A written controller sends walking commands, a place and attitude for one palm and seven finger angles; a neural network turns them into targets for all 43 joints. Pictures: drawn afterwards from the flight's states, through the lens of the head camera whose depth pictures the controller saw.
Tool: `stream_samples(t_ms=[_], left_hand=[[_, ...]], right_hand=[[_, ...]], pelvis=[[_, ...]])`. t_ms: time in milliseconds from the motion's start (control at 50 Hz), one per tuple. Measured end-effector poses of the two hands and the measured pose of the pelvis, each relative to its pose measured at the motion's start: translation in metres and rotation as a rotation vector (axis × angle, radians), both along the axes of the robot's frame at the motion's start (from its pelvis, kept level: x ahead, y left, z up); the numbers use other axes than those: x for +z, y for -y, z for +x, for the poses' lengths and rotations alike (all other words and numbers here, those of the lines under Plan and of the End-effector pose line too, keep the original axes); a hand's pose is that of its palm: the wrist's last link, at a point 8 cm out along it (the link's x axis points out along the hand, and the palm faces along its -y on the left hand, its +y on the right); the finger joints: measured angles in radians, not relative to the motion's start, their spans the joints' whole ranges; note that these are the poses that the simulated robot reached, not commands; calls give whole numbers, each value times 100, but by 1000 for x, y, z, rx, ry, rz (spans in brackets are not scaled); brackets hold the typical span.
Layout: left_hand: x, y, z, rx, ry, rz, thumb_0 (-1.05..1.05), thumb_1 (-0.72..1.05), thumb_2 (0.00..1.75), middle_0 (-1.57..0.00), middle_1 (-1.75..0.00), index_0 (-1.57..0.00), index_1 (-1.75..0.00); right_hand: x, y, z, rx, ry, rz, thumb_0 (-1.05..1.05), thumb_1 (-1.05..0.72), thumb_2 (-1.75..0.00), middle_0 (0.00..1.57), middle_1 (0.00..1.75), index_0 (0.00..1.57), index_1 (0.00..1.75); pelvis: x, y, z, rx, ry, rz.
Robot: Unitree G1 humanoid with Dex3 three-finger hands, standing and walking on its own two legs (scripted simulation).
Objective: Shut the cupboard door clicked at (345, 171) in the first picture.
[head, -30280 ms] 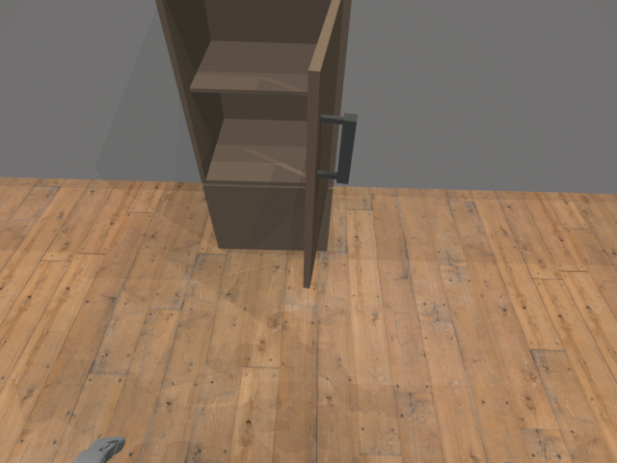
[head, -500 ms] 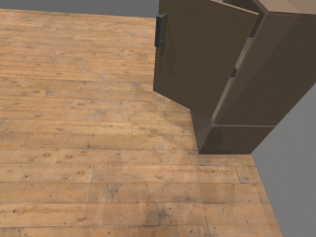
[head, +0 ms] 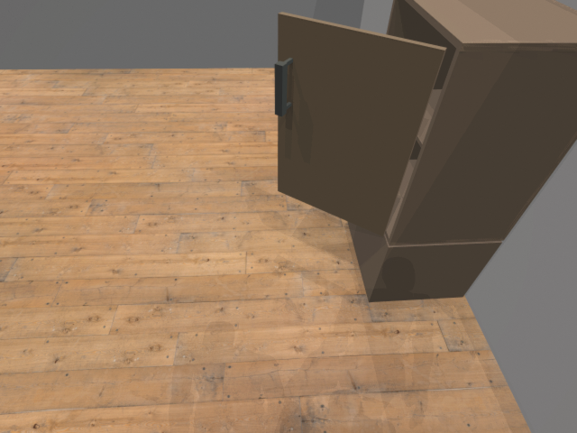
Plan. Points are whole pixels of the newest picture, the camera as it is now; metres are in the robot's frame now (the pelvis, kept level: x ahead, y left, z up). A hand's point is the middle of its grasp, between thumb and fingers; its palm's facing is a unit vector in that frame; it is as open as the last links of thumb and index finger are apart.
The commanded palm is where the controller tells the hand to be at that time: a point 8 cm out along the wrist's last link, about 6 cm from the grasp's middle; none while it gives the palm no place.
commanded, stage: let the arm hang, fingers relaxed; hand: left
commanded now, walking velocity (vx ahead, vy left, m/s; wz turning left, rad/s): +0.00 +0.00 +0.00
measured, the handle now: (285, 87) +0.96 +0.05 +0.04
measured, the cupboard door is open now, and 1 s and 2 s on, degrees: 54 54 54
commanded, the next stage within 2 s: look to check the result in 0.14 s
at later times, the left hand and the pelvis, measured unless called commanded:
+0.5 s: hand out of the picture -0.03 +0.16 -0.18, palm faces +0.04 -0.98 -0.19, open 7.4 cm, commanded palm none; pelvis +0.00 -0.01 +0.00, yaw +0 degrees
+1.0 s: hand out of the picture +0.00 +0.16 -0.18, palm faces +0.06 -0.98 -0.19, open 7.4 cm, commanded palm none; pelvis +0.01 -0.01 +0.00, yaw +2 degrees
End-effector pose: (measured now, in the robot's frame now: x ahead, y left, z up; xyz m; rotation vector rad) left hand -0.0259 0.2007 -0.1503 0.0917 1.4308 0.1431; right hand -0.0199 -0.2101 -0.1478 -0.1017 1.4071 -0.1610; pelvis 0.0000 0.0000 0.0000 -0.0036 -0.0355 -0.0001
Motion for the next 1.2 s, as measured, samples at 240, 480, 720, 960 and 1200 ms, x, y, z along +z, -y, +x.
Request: stream_samples(t_ms=[240,480,720,960,1200], left_hand=[[1,3,-5,4,-31,-2,0,91,90,-20,-30,-20,-30],[5,-8,-12,9,-57,37,0,91,90,-20,-30,-19,-30],[3,-5,2,-2,-33,28,0,91,90,-20,-30,-19,-30],[3,-10,21,-1,-2,39,0,91,90,-20,-30,-20,-30],[-23,-39,25,143,59,55,1,90,90,-20,-30,-20,-30]], right_hand=[[2,2,-9,-14,-32,-5,1,-91,-90,20,30,20,30],[0,4,-2,-9,-27,4,1,-91,-90,20,30,20,30],[3,16,11,2,-7,-21,1,-91,-90,20,30,20,30],[4,24,24,20,-2,-38,1,-91,-90,20,30,20,30],[-5,17,63,141,-24,-68,1,-91,-90,20,30,20,30]], pelvis=[[1,3,2,-2,-2,-1],[1,5,5,-4,3,0],[1,8,8,-4,4,0],[1,9,12,14,-4,0],[-21,-6,15,170,-8,-35]])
